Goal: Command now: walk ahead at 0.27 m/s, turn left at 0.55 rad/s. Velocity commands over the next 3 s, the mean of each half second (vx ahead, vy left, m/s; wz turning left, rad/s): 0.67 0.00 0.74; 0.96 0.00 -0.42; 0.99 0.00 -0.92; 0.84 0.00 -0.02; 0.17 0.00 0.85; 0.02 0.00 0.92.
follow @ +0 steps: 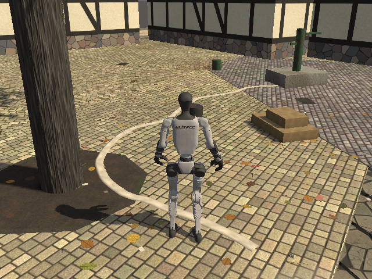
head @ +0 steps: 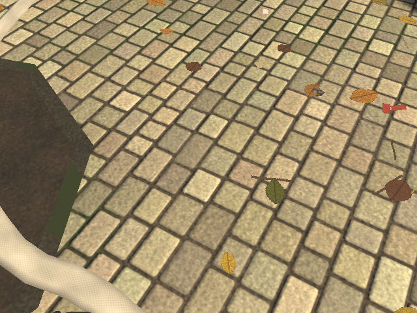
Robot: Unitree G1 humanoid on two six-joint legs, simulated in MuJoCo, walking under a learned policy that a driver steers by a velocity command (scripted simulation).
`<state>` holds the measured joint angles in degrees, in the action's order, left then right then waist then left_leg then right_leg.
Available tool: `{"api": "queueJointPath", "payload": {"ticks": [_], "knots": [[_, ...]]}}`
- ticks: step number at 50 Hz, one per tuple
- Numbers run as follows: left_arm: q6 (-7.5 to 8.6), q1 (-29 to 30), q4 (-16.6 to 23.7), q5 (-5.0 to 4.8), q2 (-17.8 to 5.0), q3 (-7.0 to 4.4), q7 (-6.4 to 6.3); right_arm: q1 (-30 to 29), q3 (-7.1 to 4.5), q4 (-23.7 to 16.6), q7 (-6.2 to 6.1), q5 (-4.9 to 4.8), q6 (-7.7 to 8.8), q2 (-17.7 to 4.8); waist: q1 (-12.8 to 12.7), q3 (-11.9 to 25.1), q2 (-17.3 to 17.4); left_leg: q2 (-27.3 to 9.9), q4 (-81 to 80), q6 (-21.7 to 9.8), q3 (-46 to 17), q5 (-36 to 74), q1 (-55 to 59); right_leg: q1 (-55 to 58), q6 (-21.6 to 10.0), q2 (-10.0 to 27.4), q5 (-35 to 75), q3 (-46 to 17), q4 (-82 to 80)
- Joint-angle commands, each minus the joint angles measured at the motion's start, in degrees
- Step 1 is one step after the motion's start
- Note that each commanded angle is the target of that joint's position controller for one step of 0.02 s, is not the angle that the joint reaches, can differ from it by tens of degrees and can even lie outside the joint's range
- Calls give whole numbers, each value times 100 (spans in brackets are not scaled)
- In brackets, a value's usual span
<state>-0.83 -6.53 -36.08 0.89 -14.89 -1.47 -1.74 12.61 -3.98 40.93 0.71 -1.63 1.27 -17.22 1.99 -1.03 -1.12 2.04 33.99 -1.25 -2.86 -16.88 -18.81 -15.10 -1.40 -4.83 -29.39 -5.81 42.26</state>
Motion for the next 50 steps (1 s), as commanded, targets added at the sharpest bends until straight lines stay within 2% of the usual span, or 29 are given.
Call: {"api": "queueJointPath", "payload": {"ticks": [1,2,5,8,9,10,11,12,13,14,15,17,23,25,27,28,29,30,31,32,33,34,35,37,38,40,43,47,50], "knots": [[291,413,701,-296,-653,-290,123,1050,-265,-77,-56,4,198,-998,159,161,1310,-1972,-2222,-1701,-4103,-3128,1663,-2346,13,151,-946,-253,1597],[408,550,740,-310,-674,-295,198,806,-274,-158,-97,-10,228,-1039,83,-69,1199,-1860,-2303,-1537,-3897,-2934,1380,-2366,-27,305,-541,-276,1355],[721,570,641,-165,-543,-315,335,310,-294,-421,-221,-48,86,-1085,-85,125,972,-1096,-2243,-1127,-2891,-1813,743,-1187,108,163,30,72,-87],[801,79,378,-276,-447,-355,335,-262,-260,-738,-254,-118,-36,-960,-446,219,1040,-531,-1924,-906,-2279,-1086,-248,452,279,-65,1272,401,-1599],[522,-601,77,104,-505,-274,258,-489,-455,-588,-21,439,-185,-1337,-683,319,823,-44,-1311,-722,-1700,-1160,-631,1191,284,-178,1468,788,-2114],[428,-1108,-24,154,-740,-367,150,-592,-422,-710,26,396,-184,-1006,-910,384,412,209,-636,-435,-1547,-1379,-1913,2572,259,131,1549,610,-1929],[415,-1802,-52,158,-1297,-462,34,-812,-248,-960,42,307,-98,-435,-1286,648,-678,583,817,-202,-943,-1648,-2872,3304,35,1513,149,-761,-2504],[387,-1536,77,269,-1906,-565,-43,-848,-76,-1246,69,237,-58,-36,-1024,546,-1296,508,2084,-101,-513,-1413,-3674,2812,-476,3084,-1723,-3169,-3381],[384,-1149,113,323,-1686,-544,-31,-884,-71,-1304,109,293,-79,-287,-765,339,-768,-307,2835,-125,-433,-807,-3760,2266,-841,3307,-2051,-3534,-3307],[427,-996,134,262,-1248,-406,18,-898,-112,-1192,174,359,-92,-459,-644,84,-286,-399,3110,-123,-399,-411,-3769,2020,-766,2960,-1633,-2817,-3159],[469,-1004,89,200,-1076,-339,54,-686,-127,-1062,267,397,-105,-496,-539,4,-295,-462,3204,-73,-349,-168,-3598,1850,-585,2552,-1088,-2000,-3194],[548,-1248,-94,158,-1041,-297,51,-615,-141,-964,453,425,-177,-561,-531,-97,-569,-513,3627,-23,-110,175,-3485,1718,-419,2121,-146,-923,-3374],[755,-2031,-662,210,-748,-199,175,-1632,76,-1286,562,414,-177,-339,-626,-755,-341,-440,2741,-137,-129,873,-3436,1481,-399,1950,1565,514,-3719],[750,-2097,-820,175,-869,-212,172,-1995,152,-1385,609,400,-109,-327,-627,-960,-340,-301,1672,-292,363,865,-2744,1216,-492,1979,2130,787,-4131],[678,-2186,-1072,83,-1075,-229,158,-2095,214,-1383,578,434,-57,-302,-532,-980,-401,-129,800,-543,958,473,-1730,1250,-582,1992,4222,1054,-4094],[651,-2283,-1232,40,-1219,-239,158,-1848,209,-1289,499,467,-45,-316,-360,-702,-545,95,664,-684,1210,195,-1029,1449,-602,1976,6363,1126,-3522],[623,-2343,-1359,45,-1422,-257,152,-1121,135,-1105,392,474,-28,-442,63,-148,-720,370,715,-778,1228,-142,-24,1518,-606,2083,8228,1154,-2447],[592,-2185,-1387,-12,-1599,-285,138,245,22,-715,279,467,15,-629,797,560,-750,436,289,-833,975,94,1666,1010,-547,2024,8486,1151,-969],[629,-1935,-1249,-51,-1468,-249,155,1334,-160,-395,140,563,56,-1103,1389,1238,-600,-371,125,-837,-8,-204,3597,-469,-464,1674,6612,1092,918],[655,-2285,-845,-138,-334,-24,292,1473,-282,-357,38,671,153,-1767,732,2275,1301,-2505,-601,-859,-2834,-2395,5018,-2312,-378,694,96,674,3236],[681,-1717,-759,-182,-911,-177,252,1620,-273,-429,-21,581,163,-1698,1045,2541,674,-2795,-1577,-641,-4027,-2473,4183,-2414,-538,500,466,-307,3933],[638,-1331,-654,-222,-940,-244,231,1216,-194,-166,-42,562,180,-1367,666,1294,453,-2488,-1615,-542,-3028,-1879,3235,-2745,-555,761,1231,-193,3908],[614,-1410,-732,-162,-702,-164,266,809,-97,-124,-20,523,227,-971,325,519,379,-2262,-1759,-563,-2246,-1106,2342,-2652,-501,1029,1610,42,3568],[413,-1872,-1072,-18,-438,-144,370,375,24,-71,-25,424,301,-525,-182,111,626,-1739,-2141,-397,-1011,-509,1358,-2116,-352,1246,1799,128,3266],[311,-1949,-1141,-7,-331,-140,411,421,69,0,-21,384,357,-352,-270,59,725,-1735,-2286,-410,-731,-293,1166,-2023,-315,1288,1808,169,3259],[174,-1499,-1010,3,-171,-136,476,564,86,232,8,262,481,-231,-349,-350,665,-1643,-2551,-270,-42,521,1152,-2549,-296,1350,1961,261,3217],[134,-672,-714,-32,-113,-93,547,638,148,430,32,283,583,21,-377,-761,637,-1200,-2776,-17,1181,2021,1019,-2856,-330,1220,2738,626,2657],[193,143,-350,-30,-154,21,674,820,148,632,-114,292,585,-222,-411,-892,369,-1072,-2830,114,1980,4327,1456,-2478,-605,854,3332,1415,938],[156,-195,-407,-54,-426,-7,676,862,51,624,-309,299,522,-804,-778,-285,640,-1354,-1818,224,2067,7773,2161,-1193,-867,228,3272,1892,256]]}}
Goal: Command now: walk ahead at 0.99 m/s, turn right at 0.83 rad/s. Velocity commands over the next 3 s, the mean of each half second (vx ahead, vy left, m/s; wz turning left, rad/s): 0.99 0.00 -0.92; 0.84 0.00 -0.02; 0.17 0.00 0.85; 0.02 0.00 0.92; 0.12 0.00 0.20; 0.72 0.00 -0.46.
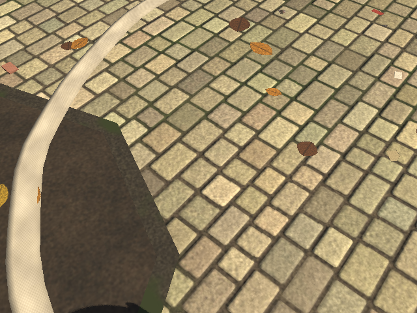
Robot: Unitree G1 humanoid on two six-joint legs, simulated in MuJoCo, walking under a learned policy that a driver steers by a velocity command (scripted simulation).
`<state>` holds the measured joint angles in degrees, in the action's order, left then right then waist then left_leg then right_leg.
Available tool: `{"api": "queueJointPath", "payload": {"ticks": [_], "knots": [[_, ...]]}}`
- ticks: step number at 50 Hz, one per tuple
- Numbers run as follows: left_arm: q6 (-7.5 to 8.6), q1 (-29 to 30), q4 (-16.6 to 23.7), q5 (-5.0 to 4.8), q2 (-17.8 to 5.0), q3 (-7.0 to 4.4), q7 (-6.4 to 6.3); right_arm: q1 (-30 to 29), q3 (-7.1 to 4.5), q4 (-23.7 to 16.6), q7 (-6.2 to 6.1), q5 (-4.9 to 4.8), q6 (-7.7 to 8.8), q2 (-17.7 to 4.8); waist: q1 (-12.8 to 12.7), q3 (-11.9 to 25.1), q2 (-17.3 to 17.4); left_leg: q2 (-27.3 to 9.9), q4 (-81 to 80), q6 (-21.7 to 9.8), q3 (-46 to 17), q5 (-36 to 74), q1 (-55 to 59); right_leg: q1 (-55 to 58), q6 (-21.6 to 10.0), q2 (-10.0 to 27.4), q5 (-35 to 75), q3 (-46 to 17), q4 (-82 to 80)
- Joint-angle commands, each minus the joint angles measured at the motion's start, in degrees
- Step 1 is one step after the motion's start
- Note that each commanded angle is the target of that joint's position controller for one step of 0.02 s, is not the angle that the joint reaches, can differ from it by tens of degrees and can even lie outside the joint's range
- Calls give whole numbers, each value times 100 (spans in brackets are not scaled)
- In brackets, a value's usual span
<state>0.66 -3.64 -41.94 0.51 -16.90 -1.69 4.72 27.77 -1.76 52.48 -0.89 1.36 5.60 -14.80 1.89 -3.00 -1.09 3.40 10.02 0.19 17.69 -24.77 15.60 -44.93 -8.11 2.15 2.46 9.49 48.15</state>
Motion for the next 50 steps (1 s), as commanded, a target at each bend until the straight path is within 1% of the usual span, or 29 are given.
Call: {"api": "queueJointPath", "payload": {"ticks": [1,3,4,5,6,7,8,9,12,16,20,22,24,25,26,27,28,29,32,36,40,43,44,45,46,47,48,49,50], "knots": [[-31,-1142,5,-22,-441,-60,-14,-843,-235,-607,-209,25,9,-1263,-1152,306,801,-1612,1385,85,-63,9313,-1179,2489,-282,-647,-254,338,-302],[-63,-3391,-660,5,-1055,-371,-178,-1509,-322,-855,-204,104,-187,-1477,-2200,1169,640,-1702,4505,-88,-393,8755,-2053,4806,-682,-747,-1089,-298,-646],[-42,-3385,-759,-79,-1196,-507,-316,-1599,-270,-795,-44,88,-228,-1126,-2009,833,-238,-751,6891,-149,-391,3695,-3113,5320,-935,-544,-1258,-837,-1303],[-76,-2765,-717,-96,-1450,-536,-358,-1556,8,-1110,29,248,-117,-193,-1135,198,-1298,8,8826,-96,-895,-417,-5156,5412,-1109,-87,121,-2146,-705],[-94,-2376,-424,16,-1767,-584,-379,-1155,76,-1780,74,78,31,-253,-624,1325,-1439,65,9146,0,-2081,-427,-6462,6371,-2182,841,-1616,-4877,-2275],[-79,-2187,-270,70,-1417,-564,-410,-1399,78,-1756,77,160,183,-640,-657,898,-357,-272,8529,-69,-2383,-35,-6775,5898,-1964,1180,-3368,-5805,-3545],[-37,-1961,-306,83,-1059,-485,-432,-1592,36,-1684,88,148,213,-853,-397,192,414,-536,7864,-43,-2381,418,-6552,4933,-1646,1063,-3543,-5497,-3798],[45,-1792,-344,61,-985,-448,-447,-1740,60,-1678,66,238,155,-810,-158,-121,686,-703,7414,48,-2364,466,-6191,4146,-1475,827,-2909,-5013,-3754],[342,-1610,-286,-11,-892,-367,-478,-1851,158,-1736,99,337,-213,-623,140,-387,788,-1088,5981,395,-2155,575,-5156,2407,-1259,81,-1862,-3703,-3894],[436,-1918,-339,-63,-985,-452,-425,-3111,297,-2242,201,124,-228,-339,-420,-387,321,-920,3580,419,-1770,2434,-4607,2346,-879,-454,-144,-2975,-3830],[411,-2183,-399,-79,-1128,-543,-398,-3414,261,-2421,175,10,-176,-478,-744,40,-142,-512,2313,195,-1774,3052,-4151,3515,-532,-225,1272,-3167,-3395],[411,-1969,-330,-54,-1301,-590,-437,-2759,117,-2242,98,1,-146,-814,-403,506,-211,-219,1972,109,-1867,2578,-3086,3846,-244,-221,2449,-3252,-2587],[455,-1348,-190,40,-1561,-632,-398,-616,-176,-1709,-76,-43,-106,-1402,879,1549,-180,-382,2193,1,-1944,1585,-896,3331,-2,-410,2665,-3087,-185],[523,-1218,-17,68,-777,-430,-408,614,-329,-1474,-197,125,-76,-1757,1210,2209,601,-1558,2180,-110,-3170,-465,413,2337,4,-753,57,-2706,1828],[521,-1853,339,-206,-34,-185,-385,79,-376,-1570,-153,329,-82,-2121,339,2648,2631,-2977,676,-515,-6520,-1766,973,828,176,-1277,-3137,-2070,3166],[434,-2002,171,-65,-432,-138,-428,-763,-409,-1670,-78,265,-124,-1730,93,2095,2069,-2834,263,-891,-7169,-2885,276,177,83,-748,-2518,-1888,3514],[356,-1589,67,75,-673,-177,-392,-1180,-281,-1735,-32,210,-145,-1090,112,1369,1066,-2507,351,-906,-6054,-2523,-520,189,119,-411,-1978,-1690,3322],[318,-1308,101,150,-662,-171,-317,-1191,-219,-1573,8,200,-146,-809,68,860,444,-2217,373,-864,-5142,-1429,-1260,360,164,-250,-1753,-1601,3005],[217,-810,384,268,-267,-20,-136,-587,-106,-922,87,136,13,-514,-62,301,548,-1700,196,-776,-3844,127,-2127,506,231,-66,-1848,-1811,2375],[244,127,929,336,-360,117,-81,-354,-141,-617,146,-43,125,-757,-272,-210,517,-1600,-355,-1097,-3302,1127,-2352,-125,430,90,-1393,-1474,1057],[369,865,1102,190,-189,311,47,-264,-246,-555,197,-112,126,-1134,-148,-404,433,-1302,-842,-966,-2616,3213,-3456,2139,564,-120,-253,-699,-895],[479,220,809,308,-444,196,-182,196,-279,-262,185,-159,61,-1314,-335,247,468,-1123,813,-653,-2441,6277,-2285,3136,458,-601,-174,-657,-1648],[535,-573,560,355,-554,130,-276,159,-301,-232,156,-224,27,-1396,-740,660,580,-922,1977,-475,-2379,6391,-2381,4080,399,-574,261,-731,-2062],[587,-1238,415,460,-850,20,-398,70,-285,-319,148,-299,27,-1269,-1052,1116,663,-626,3326,-326,-2399,5081,-3271,5319,332,110,749,-1205,-1957],[532,-1790,499,26,-1439,-180,-553,129,-47,-657,90,-132,39,-398,-1021,2330,-728,-153,5286,-25,-2386,-478,-4683,7146,125,1967,3707,-2924,-1142],[439,-1733,636,115,-1357,-173,-508,901,-37,-645,15,-364,17,-465,-822,3618,-1353,-23,6849,105,-2811,-1391,-5269,7666,-853,2994,3708,-4223,-1324],[358,-1287,727,66,-1020,-159,-503,465,-181,-795,-47,-443,-44,-862,-749,3019,-815,-383,6999,221,-2638,-941,-5590,6861,-821,2550,3292,-3800,-1762],[360,-1019,661,1,-682,-112,-522,-69,-242,-939,-103,-476,-122,-914,-663,2018,-608,-588,6820,309,-2325,-558,-5919,6073,-666,2220,3212,-2910,-1931],[374,-764,595,-11,-483,-82,-522,-174,-268,-926,-150,-411,-213,-821,-439,1506,-303,-760,6786,402,-2188,-253,-5861,5323,-541,1928,2994,-2475,-2190]]}}
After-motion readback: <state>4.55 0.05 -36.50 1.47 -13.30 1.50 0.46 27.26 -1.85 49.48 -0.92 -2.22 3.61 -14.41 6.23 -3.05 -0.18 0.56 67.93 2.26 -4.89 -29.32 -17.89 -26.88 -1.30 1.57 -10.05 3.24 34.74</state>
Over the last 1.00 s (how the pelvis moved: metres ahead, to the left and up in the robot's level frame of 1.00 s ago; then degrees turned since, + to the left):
0.56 0.24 -0.02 10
